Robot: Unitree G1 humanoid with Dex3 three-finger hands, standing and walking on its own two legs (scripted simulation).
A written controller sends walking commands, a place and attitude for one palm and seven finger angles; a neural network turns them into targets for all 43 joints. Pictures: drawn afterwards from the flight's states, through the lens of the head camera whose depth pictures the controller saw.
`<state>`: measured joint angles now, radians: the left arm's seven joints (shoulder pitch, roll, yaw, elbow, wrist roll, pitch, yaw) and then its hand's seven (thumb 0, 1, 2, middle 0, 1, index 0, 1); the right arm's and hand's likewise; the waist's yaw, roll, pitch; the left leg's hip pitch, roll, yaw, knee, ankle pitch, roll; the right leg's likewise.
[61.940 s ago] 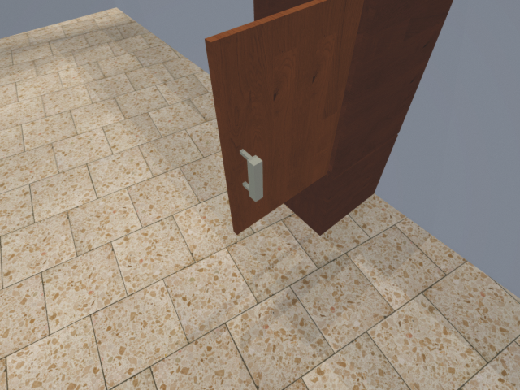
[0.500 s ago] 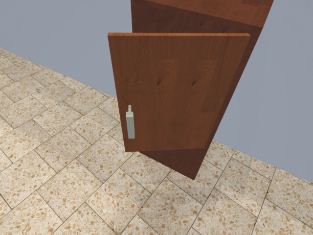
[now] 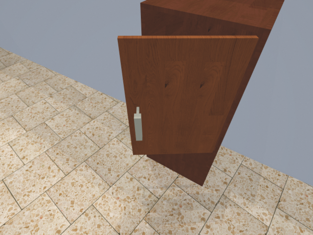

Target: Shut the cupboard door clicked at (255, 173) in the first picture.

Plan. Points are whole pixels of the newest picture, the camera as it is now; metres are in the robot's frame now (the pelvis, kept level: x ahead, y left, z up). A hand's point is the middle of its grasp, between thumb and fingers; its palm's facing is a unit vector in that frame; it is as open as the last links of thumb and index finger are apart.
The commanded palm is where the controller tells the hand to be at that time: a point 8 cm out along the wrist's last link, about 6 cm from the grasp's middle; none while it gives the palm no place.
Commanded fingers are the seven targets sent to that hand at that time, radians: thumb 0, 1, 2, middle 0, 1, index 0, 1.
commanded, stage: look again from close up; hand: left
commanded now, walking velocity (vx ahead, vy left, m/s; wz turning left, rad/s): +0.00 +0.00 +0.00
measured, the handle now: (138, 123) +0.53 +0.10 -0.08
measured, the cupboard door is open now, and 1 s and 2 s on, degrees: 34 34 34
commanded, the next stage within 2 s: shuffle to correct the standing spot in 0.30 s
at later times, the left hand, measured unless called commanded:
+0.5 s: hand out of the picture +0.03 +0.25 -0.16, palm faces -0.02 -0.95 -0.30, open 7.4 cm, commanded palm none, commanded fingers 0.00 0.90 0.90 -0.20 -0.30 -0.20 -0.30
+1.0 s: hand out of the picture -0.08 +0.12 -0.18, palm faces +0.16 -0.98 -0.10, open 7.4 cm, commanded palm none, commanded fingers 0.00 0.90 0.90 -0.20 -0.30 -0.20 -0.30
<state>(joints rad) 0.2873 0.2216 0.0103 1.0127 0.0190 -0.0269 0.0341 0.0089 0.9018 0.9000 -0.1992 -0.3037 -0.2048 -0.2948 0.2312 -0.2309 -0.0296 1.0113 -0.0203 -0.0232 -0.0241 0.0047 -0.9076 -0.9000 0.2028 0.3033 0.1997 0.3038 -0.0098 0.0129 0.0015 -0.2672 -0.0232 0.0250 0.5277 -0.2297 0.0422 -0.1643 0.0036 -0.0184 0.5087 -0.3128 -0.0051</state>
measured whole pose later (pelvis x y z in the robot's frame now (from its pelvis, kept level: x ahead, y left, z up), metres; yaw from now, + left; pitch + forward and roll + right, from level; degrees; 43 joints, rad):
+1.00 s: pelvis +0.03 -0.02 +0.00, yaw +6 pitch +0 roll -2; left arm 0.48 0.13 0.02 1.09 0.04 0.01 0.02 0.01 0.90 0.90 -0.20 -0.30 -0.20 -0.29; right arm 0.30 -0.14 -0.04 1.09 -0.02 0.01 -0.03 0.01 -0.91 -0.90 0.20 0.30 0.20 0.30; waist 0.02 -0.04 0.01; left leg -0.37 0.04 0.11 0.72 -0.38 0.03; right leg -0.12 0.02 -0.13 0.47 -0.35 -0.04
